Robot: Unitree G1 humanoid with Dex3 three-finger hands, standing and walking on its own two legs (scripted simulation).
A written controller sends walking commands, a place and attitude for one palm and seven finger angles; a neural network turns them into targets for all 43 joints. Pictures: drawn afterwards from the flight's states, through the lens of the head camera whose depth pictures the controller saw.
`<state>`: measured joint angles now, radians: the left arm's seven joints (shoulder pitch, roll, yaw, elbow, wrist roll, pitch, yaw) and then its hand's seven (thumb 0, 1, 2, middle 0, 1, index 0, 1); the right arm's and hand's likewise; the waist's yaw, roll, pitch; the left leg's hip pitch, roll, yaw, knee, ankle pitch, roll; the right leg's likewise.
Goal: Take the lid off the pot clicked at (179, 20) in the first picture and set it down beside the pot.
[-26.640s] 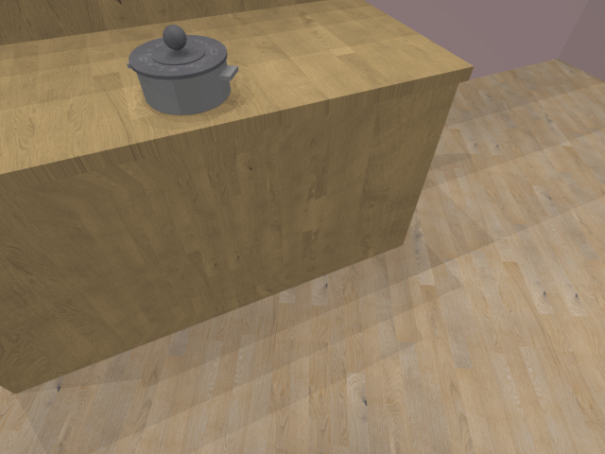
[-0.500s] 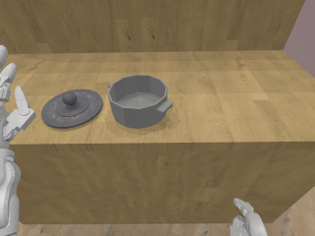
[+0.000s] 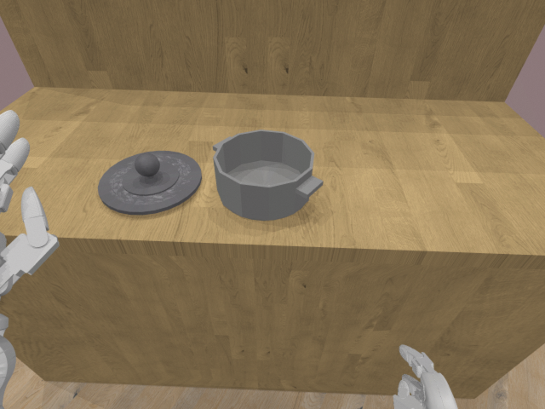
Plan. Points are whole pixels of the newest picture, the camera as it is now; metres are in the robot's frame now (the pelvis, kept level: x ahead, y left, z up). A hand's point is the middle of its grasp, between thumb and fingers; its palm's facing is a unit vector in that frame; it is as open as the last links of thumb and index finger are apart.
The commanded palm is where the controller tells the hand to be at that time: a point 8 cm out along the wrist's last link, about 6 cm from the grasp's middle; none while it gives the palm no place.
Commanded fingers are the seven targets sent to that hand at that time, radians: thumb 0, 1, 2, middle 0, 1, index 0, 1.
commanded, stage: draw the hand back to the body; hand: left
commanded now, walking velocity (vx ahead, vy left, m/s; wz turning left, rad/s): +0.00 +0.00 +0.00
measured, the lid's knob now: (147, 164) +0.52 +0.34 +0.08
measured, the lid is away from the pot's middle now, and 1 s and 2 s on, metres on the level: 0.24 0.24 0.24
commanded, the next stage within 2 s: step back with the hand held close in 0.02 s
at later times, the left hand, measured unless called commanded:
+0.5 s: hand (59, 252) +0.18 +0.25 +0.22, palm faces +0.32 -0.79 -0.52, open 7.5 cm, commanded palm +0.12 +0.30 +0.24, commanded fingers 0.00 0.90 0.90 -0.20 -0.30 -0.20 -0.30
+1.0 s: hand out of the picture +0.09 +0.29 +0.24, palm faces +0.46 -0.80 -0.39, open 7.5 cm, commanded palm +0.03 +0.34 +0.24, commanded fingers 0.00 0.90 0.90 -0.20 -0.30 -0.20 -0.30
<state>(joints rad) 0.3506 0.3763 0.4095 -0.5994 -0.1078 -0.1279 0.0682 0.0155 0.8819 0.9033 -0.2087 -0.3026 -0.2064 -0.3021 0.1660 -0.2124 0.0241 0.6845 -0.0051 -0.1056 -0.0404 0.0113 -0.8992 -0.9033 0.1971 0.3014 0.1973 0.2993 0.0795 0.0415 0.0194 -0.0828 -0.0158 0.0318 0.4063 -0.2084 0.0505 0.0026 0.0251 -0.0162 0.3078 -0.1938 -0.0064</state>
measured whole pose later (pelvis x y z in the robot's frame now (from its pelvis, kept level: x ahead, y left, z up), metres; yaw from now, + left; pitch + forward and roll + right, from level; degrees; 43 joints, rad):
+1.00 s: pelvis -0.11 +0.06 -0.02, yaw -1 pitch -1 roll -6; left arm 0.44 0.45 0.53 -0.74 -0.04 -0.25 0.13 0.01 0.88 0.90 -0.21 -0.30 -0.21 -0.30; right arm 0.26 -0.20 -0.03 0.58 -0.01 -0.08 -0.05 0.01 -0.90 -0.90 0.20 0.30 0.20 0.30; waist -0.02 0.04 0.00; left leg -0.43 0.00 0.04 0.53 -0.09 0.13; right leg -0.36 0.09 0.02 0.88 -0.42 0.00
